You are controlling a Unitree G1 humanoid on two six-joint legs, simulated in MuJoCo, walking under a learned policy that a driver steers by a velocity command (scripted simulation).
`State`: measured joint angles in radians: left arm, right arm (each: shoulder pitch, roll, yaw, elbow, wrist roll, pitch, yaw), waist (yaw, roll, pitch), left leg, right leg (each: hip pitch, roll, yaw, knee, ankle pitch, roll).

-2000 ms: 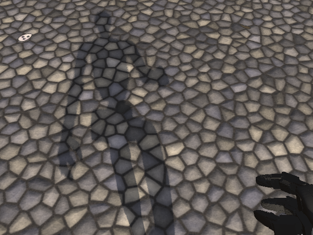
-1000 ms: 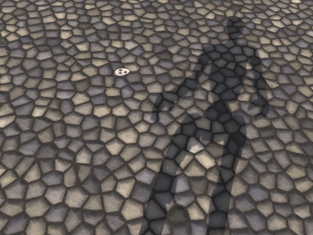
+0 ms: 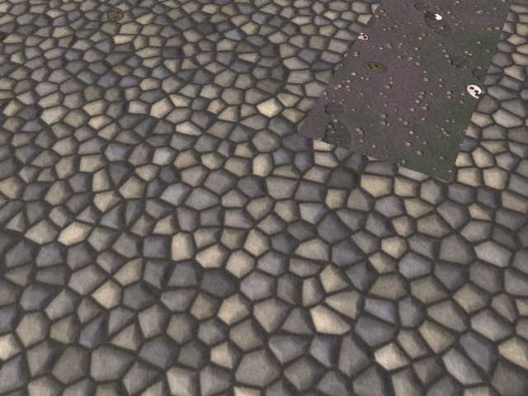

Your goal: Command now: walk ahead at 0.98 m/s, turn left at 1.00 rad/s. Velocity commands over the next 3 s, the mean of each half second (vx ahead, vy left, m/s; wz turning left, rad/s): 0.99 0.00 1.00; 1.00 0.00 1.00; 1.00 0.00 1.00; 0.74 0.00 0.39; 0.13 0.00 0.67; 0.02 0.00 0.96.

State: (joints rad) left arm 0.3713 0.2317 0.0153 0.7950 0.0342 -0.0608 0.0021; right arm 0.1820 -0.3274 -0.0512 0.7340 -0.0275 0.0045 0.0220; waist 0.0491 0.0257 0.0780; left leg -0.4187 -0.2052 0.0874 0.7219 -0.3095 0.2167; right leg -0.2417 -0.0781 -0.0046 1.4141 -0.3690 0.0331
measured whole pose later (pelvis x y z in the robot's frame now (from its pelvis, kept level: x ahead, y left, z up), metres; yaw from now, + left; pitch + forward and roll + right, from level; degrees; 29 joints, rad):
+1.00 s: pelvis +0.84 +0.27 +0.03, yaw +57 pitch +1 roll +1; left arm 0.05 0.26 -0.01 0.57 0.05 -0.04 -0.02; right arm 0.46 -0.32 -0.06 0.84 -0.01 -0.05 0.00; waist -0.07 0.00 0.06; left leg -0.05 -0.24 -0.16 0.38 -0.31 0.19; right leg -0.72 -0.16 0.08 0.90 -0.22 0.08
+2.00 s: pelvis +1.12 +1.11 +0.01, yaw +99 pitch +1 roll +0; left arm -0.01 0.25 0.00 0.64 0.01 -0.13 -0.03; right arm 0.46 -0.26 -0.04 0.92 0.00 -0.04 -0.04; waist -0.06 -0.04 0.08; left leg 0.07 -0.13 -0.09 0.58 -0.49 0.09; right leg -0.55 0.04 -0.05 0.46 0.16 -0.05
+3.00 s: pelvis +1.06 +1.29 +0.03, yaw +148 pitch +3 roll -1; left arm 0.09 0.29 0.09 0.71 0.02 -0.01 0.01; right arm 0.11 -0.34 -0.10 0.55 0.03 0.06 -0.03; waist 0.00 0.03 0.03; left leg -0.50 -0.14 -0.22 0.98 -0.48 -0.02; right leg -0.32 0.05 0.02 0.50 -0.22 -0.02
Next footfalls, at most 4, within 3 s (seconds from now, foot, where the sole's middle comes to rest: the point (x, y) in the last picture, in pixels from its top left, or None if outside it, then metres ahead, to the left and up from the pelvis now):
0.30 right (360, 363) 0.52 -0.14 -0.74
0.76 left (217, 263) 0.79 0.24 -0.74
1.14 right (162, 158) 1.19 0.46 -0.74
1.58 left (18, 181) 1.08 0.92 -0.74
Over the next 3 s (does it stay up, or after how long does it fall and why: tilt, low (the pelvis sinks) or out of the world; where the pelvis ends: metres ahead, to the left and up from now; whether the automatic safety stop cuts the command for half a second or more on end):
stays up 1.06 1.29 0.03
